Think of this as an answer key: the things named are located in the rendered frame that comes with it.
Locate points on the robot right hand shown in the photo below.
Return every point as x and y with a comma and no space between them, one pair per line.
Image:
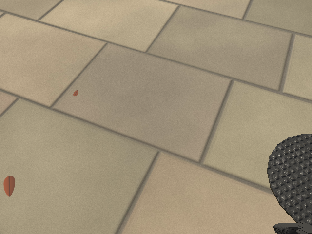
293,228

